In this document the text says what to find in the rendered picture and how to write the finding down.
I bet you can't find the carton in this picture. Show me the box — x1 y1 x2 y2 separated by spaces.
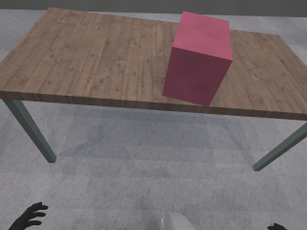
162 11 233 107

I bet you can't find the left robot hand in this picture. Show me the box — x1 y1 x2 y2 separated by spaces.
9 202 49 230

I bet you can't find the right robot thigh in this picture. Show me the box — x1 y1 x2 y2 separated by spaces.
159 213 196 230

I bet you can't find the table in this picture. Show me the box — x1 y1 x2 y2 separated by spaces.
0 7 307 172

